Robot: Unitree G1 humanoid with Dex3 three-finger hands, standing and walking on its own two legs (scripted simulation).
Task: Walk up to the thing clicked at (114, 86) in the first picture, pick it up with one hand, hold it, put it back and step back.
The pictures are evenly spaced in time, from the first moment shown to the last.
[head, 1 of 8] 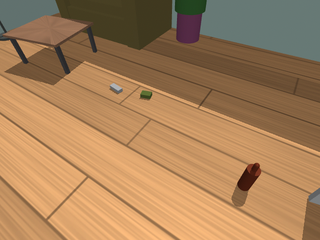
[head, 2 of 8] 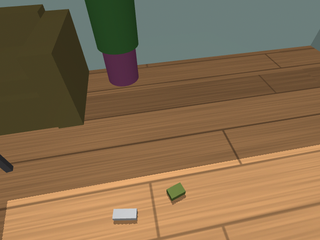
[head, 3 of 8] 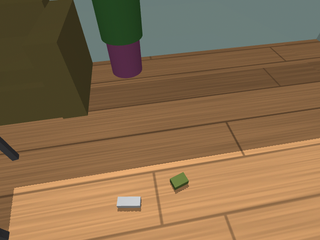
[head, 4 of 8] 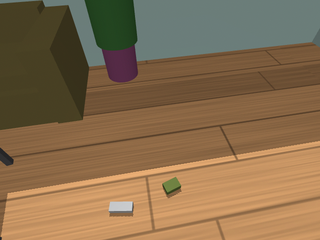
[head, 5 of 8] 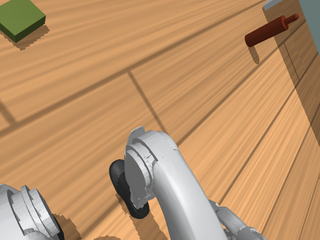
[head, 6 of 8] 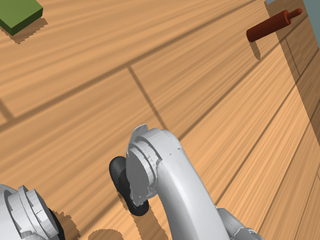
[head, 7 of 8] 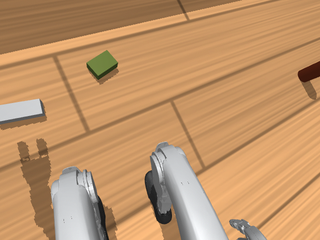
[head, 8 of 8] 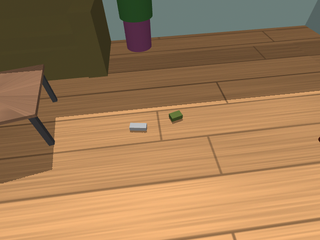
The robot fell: no
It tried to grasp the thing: no
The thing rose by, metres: 0.00
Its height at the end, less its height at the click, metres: +0.00
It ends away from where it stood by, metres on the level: 0.00
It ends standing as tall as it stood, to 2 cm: yes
